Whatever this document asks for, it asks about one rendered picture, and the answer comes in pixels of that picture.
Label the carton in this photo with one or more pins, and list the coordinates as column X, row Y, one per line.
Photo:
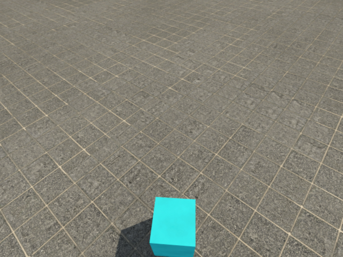
column 173, row 231

